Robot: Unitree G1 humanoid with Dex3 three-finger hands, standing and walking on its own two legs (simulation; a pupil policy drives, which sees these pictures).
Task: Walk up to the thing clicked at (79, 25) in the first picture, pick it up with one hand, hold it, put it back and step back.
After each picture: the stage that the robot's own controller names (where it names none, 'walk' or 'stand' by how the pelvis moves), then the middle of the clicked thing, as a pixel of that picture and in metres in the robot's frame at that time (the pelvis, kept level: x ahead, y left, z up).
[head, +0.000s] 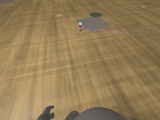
stand; (80, 27) +2.32 +0.40 -0.65
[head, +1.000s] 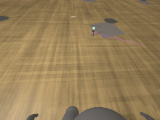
walk; (93, 31) +2.20 +0.08 -0.63
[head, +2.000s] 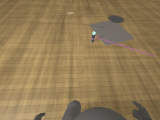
walk; (93, 37) +1.59 +0.04 -0.63
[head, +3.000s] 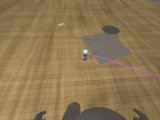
walk; (84, 55) +1.09 +0.11 -0.63
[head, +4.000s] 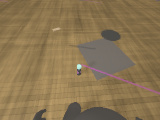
walk; (78, 70) +0.73 +0.19 -0.63
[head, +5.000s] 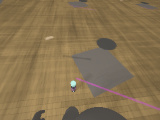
walk; (73, 86) +0.49 +0.19 -0.63
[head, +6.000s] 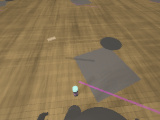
stand; (75, 91) +0.41 +0.18 -0.64
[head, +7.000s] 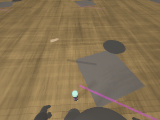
stand; (75, 96) +0.35 +0.18 -0.64
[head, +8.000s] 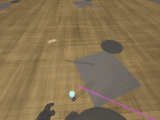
stand; (72, 96) +0.35 +0.21 -0.65
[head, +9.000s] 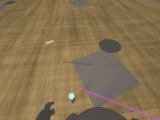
stand; (72, 98) +0.32 +0.22 -0.65
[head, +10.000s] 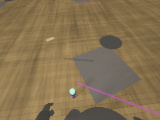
stand; (73, 93) +0.35 +0.23 -0.65
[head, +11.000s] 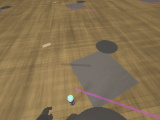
stand; (71, 100) +0.31 +0.24 -0.65
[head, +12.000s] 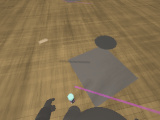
stand; (71, 98) +0.28 +0.21 -0.63
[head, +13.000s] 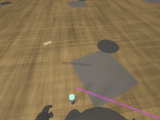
stand; (72, 99) +0.31 +0.21 -0.65
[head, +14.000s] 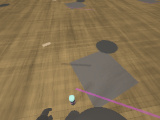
stand; (72, 100) +0.31 +0.21 -0.66
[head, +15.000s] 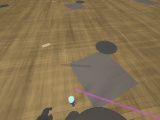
stand; (72, 101) +0.30 +0.21 -0.66
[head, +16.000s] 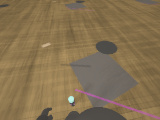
stand; (72, 101) +0.30 +0.21 -0.66
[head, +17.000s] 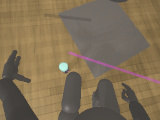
go down; (64, 68) +0.34 +0.24 -0.34
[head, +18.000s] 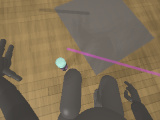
go down; (62, 65) +0.35 +0.27 -0.27
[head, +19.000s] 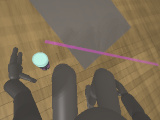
close in; (43, 63) +0.33 +0.30 -0.16
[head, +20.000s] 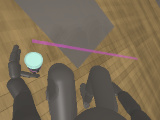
close; (34, 65) +0.32 +0.30 -0.14
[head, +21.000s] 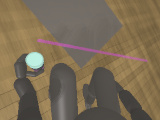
lift; (37, 64) +0.31 +0.31 -0.15
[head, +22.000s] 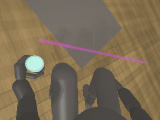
lift; (37, 66) +0.29 +0.31 -0.14
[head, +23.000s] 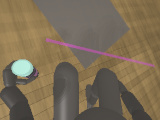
lift; (29, 71) +0.24 +0.36 -0.14
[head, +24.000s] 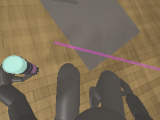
lift; (26, 68) +0.25 +0.39 -0.08
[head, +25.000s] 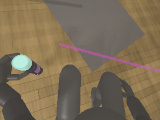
go down; (31, 67) +0.26 +0.40 -0.11
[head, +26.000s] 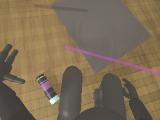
go down; (47, 88) +0.14 +0.33 -0.30
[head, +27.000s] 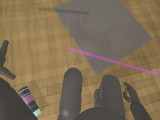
go down; (29, 101) +0.01 +0.45 -0.33
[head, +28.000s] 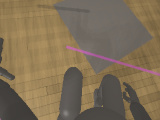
go down; (6, 116) -0.13 +0.56 -0.33
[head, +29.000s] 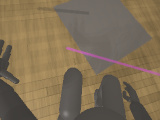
go down; out of the picture -0.25 +0.67 -0.33
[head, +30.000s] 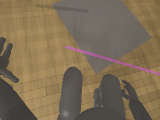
approach; out of the picture -0.37 +0.77 -0.32
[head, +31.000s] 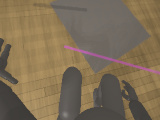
close in; out of the picture -0.50 +0.86 -0.32
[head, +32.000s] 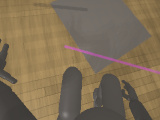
close in; out of the picture -0.60 +0.95 -0.32
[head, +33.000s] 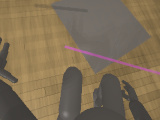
close in; out of the picture -0.69 +1.04 -0.32
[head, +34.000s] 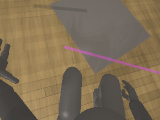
close in; out of the picture -0.79 +1.12 -0.32
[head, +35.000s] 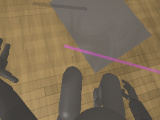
close in; out of the picture -0.88 +1.20 -0.32
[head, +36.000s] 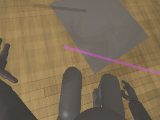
close in; out of the picture -0.96 +1.27 -0.32
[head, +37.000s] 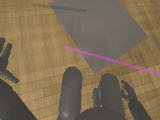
close in; out of the picture -1.05 +1.34 -0.32
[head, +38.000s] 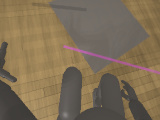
close in; out of the picture -1.13 +1.40 -0.32
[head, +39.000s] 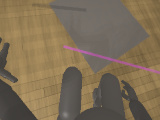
close in; out of the picture -1.20 +1.47 -0.31
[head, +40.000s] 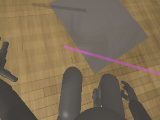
close in; out of the picture -1.27 +1.52 -0.32
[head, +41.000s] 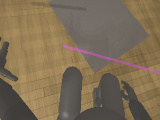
close in; out of the picture -1.33 +1.58 -0.32
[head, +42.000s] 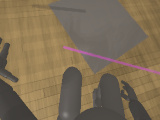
close in; out of the picture -1.38 +1.63 -0.31
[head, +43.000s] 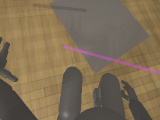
close in; out of the picture -1.43 +1.68 -0.31
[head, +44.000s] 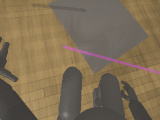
close in; out of the picture -1.48 +1.71 -0.32
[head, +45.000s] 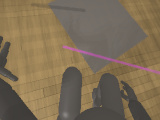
close in; out of the picture -1.52 +1.75 -0.31
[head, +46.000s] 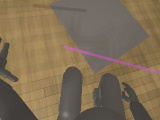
close in; out of the picture -1.55 +1.79 -0.31
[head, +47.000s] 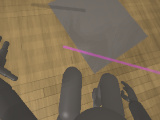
close in; out of the picture -1.59 +1.80 -0.32
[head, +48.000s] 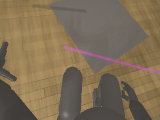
close in; out of the picture -1.61 +1.84 -0.32
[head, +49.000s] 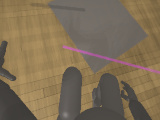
close in; out of the picture -1.64 +1.85 -0.32
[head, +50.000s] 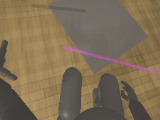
close in; out of the picture -1.66 +1.86 -0.32
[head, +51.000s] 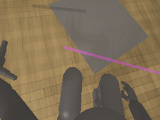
close in; out of the picture -1.66 +1.89 -0.32
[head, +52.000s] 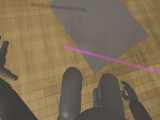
close in; out of the picture -1.67 +1.89 -0.32
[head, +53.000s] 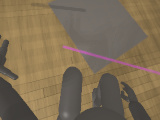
close in; out of the picture -1.68 +1.89 -0.32
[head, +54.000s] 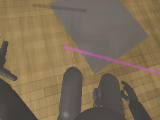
close in; out of the picture -1.68 +1.90 -0.32
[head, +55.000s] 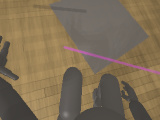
close in; out of the picture -1.67 +1.90 -0.32
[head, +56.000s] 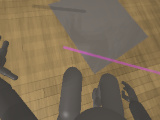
close in; out of the picture -1.67 +1.89 -0.32
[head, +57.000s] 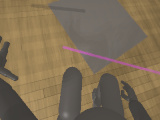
close in; out of the picture -1.67 +1.88 -0.32
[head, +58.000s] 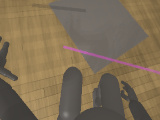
close in; out of the picture -1.66 +1.87 -0.32
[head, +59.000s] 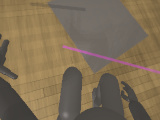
close in; out of the picture -1.65 +1.86 -0.32
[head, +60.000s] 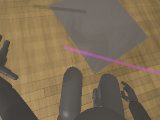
close in; out of the picture -1.62 +1.86 -0.32
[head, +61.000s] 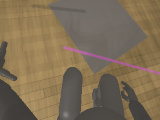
close in; out of the picture -1.62 +1.83 -0.32
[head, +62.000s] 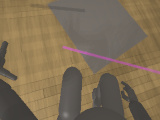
close in; out of the picture -1.61 +1.81 -0.31
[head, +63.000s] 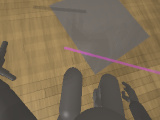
close in; out of the picture -1.57 +1.81 -0.32
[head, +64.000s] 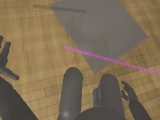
close in; out of the picture -1.54 +1.78 -0.32
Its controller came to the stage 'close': yes
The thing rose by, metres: 0.11
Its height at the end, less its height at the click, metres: -0.09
